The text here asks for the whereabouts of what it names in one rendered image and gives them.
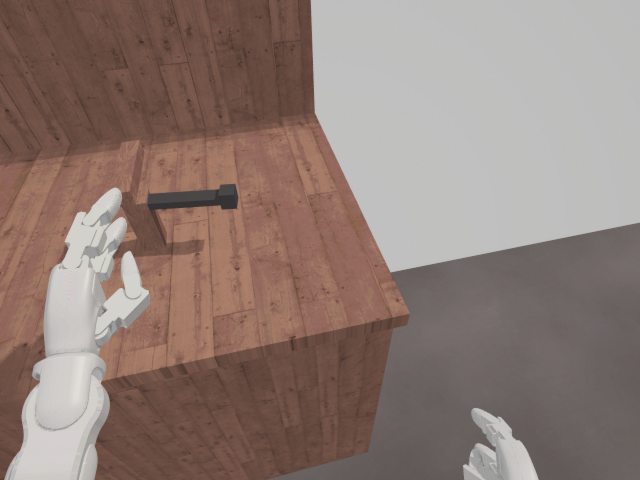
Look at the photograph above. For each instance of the left robot forearm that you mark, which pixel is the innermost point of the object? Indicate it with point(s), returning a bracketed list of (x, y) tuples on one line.
[(62, 417)]

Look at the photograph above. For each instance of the tap lever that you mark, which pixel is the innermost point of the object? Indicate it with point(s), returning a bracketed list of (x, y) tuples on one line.
[(226, 196)]

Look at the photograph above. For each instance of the counter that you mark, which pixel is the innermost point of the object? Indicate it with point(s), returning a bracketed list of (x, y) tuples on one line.
[(264, 347)]

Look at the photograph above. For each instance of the left robot hand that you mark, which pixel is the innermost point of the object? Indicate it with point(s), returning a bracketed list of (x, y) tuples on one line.
[(75, 296)]

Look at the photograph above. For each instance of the right robot hand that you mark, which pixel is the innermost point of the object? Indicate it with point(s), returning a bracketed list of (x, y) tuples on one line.
[(511, 460)]

